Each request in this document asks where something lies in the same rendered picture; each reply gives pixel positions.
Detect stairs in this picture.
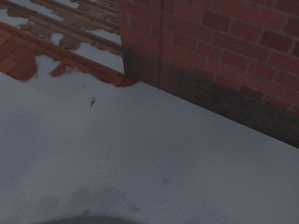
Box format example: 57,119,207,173
0,0,124,74

